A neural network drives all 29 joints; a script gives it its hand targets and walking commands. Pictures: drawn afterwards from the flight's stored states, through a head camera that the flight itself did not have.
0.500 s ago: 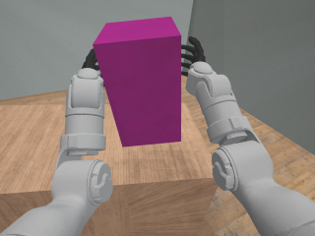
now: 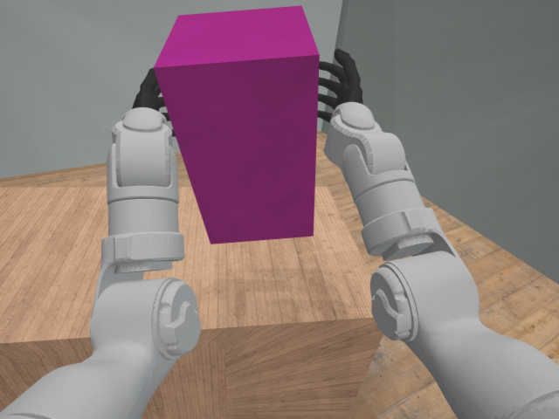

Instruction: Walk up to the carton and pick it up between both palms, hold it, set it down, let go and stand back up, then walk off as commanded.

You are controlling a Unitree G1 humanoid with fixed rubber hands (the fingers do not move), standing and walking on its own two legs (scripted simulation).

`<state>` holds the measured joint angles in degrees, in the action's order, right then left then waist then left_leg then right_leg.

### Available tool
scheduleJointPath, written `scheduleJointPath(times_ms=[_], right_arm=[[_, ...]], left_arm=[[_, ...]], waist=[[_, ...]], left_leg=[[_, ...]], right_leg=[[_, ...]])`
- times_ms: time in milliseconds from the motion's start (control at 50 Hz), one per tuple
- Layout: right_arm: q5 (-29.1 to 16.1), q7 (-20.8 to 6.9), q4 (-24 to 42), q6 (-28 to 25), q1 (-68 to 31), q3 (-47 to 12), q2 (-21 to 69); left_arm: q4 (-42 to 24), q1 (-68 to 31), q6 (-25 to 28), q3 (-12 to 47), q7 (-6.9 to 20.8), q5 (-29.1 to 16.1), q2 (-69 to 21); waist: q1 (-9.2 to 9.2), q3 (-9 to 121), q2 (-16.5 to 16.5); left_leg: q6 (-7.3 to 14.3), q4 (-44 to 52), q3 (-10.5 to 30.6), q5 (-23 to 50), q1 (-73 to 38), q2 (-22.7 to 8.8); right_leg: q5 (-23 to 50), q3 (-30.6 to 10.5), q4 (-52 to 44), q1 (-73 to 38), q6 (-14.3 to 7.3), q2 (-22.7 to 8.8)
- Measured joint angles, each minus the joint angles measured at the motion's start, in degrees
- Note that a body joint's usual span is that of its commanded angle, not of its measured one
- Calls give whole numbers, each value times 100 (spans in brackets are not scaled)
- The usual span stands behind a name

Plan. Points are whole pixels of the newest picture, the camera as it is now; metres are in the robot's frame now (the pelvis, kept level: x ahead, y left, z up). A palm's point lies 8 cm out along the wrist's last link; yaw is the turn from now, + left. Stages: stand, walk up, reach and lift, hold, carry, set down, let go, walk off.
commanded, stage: set down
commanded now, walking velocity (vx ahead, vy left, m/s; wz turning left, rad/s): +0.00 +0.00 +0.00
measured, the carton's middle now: (252, 135) +0.41 +0.02 +0.28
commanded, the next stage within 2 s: none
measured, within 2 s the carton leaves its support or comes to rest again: neither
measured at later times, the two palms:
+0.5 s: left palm (168, 182) +0.41 +0.15 +0.20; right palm (328, 171) +0.40 -0.10 +0.22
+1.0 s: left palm (174, 190) +0.41 +0.14 +0.18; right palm (331, 182) +0.40 -0.11 +0.21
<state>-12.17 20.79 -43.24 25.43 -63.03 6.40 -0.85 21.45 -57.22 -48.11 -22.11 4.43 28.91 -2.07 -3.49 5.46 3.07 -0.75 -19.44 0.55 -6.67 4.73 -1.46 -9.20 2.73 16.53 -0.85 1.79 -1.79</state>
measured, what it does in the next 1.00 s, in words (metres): stands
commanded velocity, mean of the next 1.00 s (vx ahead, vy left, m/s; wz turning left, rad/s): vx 0.00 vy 0.00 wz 0.00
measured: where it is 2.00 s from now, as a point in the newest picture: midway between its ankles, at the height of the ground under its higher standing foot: outside the picture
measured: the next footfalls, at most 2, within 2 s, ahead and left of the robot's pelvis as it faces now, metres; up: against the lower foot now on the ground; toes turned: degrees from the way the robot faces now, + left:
none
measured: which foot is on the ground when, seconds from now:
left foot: down 0.00-1.00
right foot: down 0.00-1.00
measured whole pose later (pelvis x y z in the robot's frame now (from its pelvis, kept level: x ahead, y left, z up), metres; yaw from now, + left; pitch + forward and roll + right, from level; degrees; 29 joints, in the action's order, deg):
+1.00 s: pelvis +0.01 -0.01 +0.00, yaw +0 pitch -8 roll -1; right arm -2.2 17.4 -46.0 -1.3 -49.2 12.6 6.7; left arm 26.1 -47.1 -31.2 -19.6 3.9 25.8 -2.2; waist -3.5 -4.6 8.6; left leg -1.1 -17.8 0.7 -6.4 3.1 -1.5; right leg -9.8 3.0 16.4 -1.8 1.5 -1.8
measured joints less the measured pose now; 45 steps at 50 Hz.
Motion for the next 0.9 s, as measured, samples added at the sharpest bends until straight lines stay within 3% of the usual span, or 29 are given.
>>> scheduleJointPath(times_ms=[120,220,320,460,640,900], right_arm=[[460,-179,-203,-748,60,495,307],[626,-311,-302,-1265,222,665,460],[648,-324,-350,-1793,480,675,607],[648,-344,-348,-2456,981,541,693],[645,-275,-165,-2612,1380,299,692],[905,-304,-223,-2613,1381,524,733]], left_arm=[[180,-7,445,-218,298,325,-2],[196,183,656,-219,375,338,-3],[196,455,932,-218,326,147,-3],[85,876,1247,63,38,-299,-5],[-5,1110,1312,255,-72,-481,-13],[328,1016,1547,255,-50,-343,-13]], waist=[[-1,-73,266],[0,-287,490],[0,-559,566],[-1,-845,510],[-3,-921,347],[-3,-932,491]], left_leg=[[0,139,-3,62,-73,0],[0,227,-6,103,-113,0],[-18,231,-6,96,-115,0],[-36,198,-1,64,-116,-1],[-36,121,14,25,-122,-1],[-36,137,14,31,-157,-1]], right_leg=[[-4,0,0,-5,-22,1],[-13,1,0,-5,-39,0],[-28,2,0,-5,-51,0],[-51,8,0,-25,-52,0],[-51,24,0,-73,-31,0],[-45,25,0,-100,-30,0]])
